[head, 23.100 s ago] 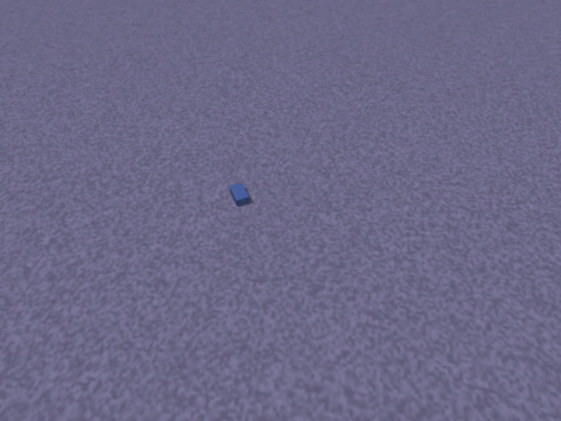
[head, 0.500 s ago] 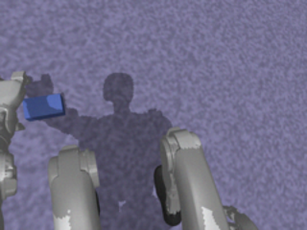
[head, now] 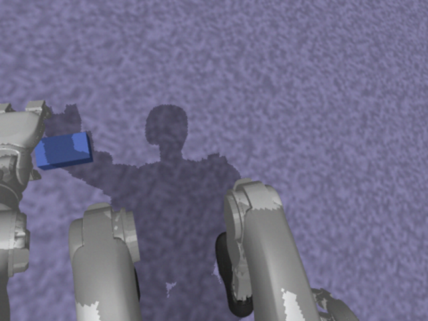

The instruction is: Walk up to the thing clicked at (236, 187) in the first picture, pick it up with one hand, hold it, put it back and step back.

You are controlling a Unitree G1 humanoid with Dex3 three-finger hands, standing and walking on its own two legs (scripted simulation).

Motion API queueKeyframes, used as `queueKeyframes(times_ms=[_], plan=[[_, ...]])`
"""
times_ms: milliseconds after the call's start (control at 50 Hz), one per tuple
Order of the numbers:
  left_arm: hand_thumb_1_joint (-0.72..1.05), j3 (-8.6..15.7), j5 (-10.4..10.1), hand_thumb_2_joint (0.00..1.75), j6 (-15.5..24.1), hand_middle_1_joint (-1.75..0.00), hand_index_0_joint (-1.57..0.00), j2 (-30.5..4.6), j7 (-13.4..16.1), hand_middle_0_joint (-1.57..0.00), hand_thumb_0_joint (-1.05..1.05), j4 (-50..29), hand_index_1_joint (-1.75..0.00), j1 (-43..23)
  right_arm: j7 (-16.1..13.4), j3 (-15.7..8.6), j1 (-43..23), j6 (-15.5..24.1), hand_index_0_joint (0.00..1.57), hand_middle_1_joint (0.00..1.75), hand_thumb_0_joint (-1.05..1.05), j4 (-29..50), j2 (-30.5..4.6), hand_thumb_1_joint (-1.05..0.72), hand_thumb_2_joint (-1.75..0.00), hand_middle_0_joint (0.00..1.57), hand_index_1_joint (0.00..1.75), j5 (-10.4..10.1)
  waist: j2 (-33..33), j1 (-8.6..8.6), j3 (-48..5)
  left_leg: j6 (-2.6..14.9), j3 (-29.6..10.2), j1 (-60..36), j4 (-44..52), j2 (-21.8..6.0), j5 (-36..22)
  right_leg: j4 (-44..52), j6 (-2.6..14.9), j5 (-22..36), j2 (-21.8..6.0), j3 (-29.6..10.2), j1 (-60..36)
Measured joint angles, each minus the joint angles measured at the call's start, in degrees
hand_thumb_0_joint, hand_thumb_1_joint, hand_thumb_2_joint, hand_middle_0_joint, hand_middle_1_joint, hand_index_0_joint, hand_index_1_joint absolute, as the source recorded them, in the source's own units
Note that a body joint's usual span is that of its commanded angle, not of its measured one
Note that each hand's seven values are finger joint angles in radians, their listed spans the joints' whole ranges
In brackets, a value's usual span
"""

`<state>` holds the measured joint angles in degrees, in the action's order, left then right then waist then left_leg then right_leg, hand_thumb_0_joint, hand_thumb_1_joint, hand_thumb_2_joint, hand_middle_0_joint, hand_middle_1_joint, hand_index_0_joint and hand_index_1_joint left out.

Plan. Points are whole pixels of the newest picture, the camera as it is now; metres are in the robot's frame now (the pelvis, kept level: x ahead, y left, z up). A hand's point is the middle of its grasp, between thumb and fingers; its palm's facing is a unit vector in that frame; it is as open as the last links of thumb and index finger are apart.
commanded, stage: approach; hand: left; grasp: from above
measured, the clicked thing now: (64, 151) +0.48 +0.26 -0.30
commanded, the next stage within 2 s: close in in 0.46 s
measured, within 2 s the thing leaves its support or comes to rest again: neither
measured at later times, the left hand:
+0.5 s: hand (46, 141) +0.47 +0.26 -0.19, palm faces -0.45 -0.07 -0.89, open 13.0 cm
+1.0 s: hand (56, 146) +0.46 +0.25 -0.21, palm faces -0.46 -0.08 -0.89, open 13.1 cm
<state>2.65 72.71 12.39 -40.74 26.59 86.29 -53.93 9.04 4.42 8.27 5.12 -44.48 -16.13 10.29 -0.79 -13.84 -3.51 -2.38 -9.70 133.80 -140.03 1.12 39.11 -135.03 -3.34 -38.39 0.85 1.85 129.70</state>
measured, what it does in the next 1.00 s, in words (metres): stands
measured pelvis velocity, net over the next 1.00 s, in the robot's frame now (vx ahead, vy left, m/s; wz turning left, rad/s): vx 0.00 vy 0.00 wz -0.04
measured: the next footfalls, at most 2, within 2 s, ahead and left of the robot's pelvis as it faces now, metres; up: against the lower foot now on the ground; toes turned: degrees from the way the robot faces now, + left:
none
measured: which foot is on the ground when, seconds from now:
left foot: down 0.00-1.00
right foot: down 0.00-1.00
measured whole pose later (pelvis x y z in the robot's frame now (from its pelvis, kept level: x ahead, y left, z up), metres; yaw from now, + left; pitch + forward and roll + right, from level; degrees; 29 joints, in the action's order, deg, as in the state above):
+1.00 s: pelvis +0.00 +0.00 -0.01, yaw -2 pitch +31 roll -10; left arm 4.9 76.0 11.9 -45.2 32.9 98.6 -60.6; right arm 10.9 9.2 7.2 8.0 -41.7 -17.7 13.6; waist -3.2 -19.8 1.3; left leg -2.5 -11.8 134.6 -142.8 0.8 40.0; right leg -136.0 -3.6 -38.0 1.8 3.5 130.1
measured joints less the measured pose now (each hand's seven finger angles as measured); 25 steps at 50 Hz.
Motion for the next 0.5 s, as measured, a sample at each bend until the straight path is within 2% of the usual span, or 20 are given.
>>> queueKeyframes(times_ms=[80,140,220,300,420,500], plan=[[-0.35,-1.9,-0.1,0.87,-0.7,-0.86,-0.25,0.9,0.6,-0.26,0.00,2.3,-0.87,-3.1,-0.2,0.4,-0.2,0.5,0.20,0.30,0.00,0.1,0.1,-0.90,-0.89,0.20,0.30,0.1,-0.1,-0.82,0.0,-0.08,-0.1,0.1,0.2,-0.1,-0.2,0.2,0.09,0.3,0.1,0.1,0.2],[-0.35,-2.0,0.5,0.87,-1.4,-0.87,-0.25,1.3,1.5,-0.25,0.00,4.6,-0.88,-5.6,-0.4,1.0,-0.3,0.8,0.20,0.30,0.00,0.5,0.0,-0.90,-0.89,0.20,0.30,0.4,0.0,-2.05,0.2,-0.13,-0.3,0.2,0.3,-0.2,-0.2,0.4,0.17,0.5,0.2,0.3,0.4],[-0.35,-1.1,1.2,0.88,-3.0,-0.88,-0.25,1.1,2.5,-0.25,0.00,7.6,-0.88,-8.1,-0.2,2.0,0.0,1.1,0.20,0.30,0.00,1.2,-0.3,-0.90,-0.89,0.20,0.30,0.8,0.1,-3.98,1.0,-0.17,-0.6,0.3,0.2,-0.4,0.0,0.5,0.11,0.7,0.5,0.5,0.6],[-0.35,1.4,0.9,0.89,-4.5,-0.88,-0.25,0.6,3.1,-0.26,0.00,7.5,-0.88,-7.7,0.3,2.8,0.9,1.2,0.20,0.30,0.00,1.9,-0.9,-0.90,-0.89,0.20,0.30,1.0,0.5,-5.19,1.9,-0.27,-0.9,0.4,-0.2,-0.7,0.3,0.4,-0.03,0.8,0.8,0.8,0.9],[-0.35,3.7,-1.1,0.89,-5.5,-0.86,-0.25,-0.2,2.1,-0.26,0.00,5.0,-0.87,-4.3,1.0,3.3,2.2,0.5,0.20,0.30,0.00,1.6,-1.1,-0.90,-0.89,0.20,0.30,0.7,0.9,-4.75,2.8,-0.26,-0.9,0.3,-0.6,-1.0,0.8,-0.1,-0.37,0.7,1.1,0.7,1.3],[-0.35,3.5,-2.6,0.89,-4.6,-0.86,-0.25,-1.4,0.1,-0.26,0.00,2.8,-0.87,-2.4,1.2,3.0,2.3,0.4,0.20,0.30,0.00,1.1,-0.9,-0.90,-0.89,0.20,0.30,0.7,0.7,-3.54,3.6,-0.22,-0.8,0.2,-1.1,-0.9,0.8,-0.7,-0.49,0.6,1.1,0.5,1.3]])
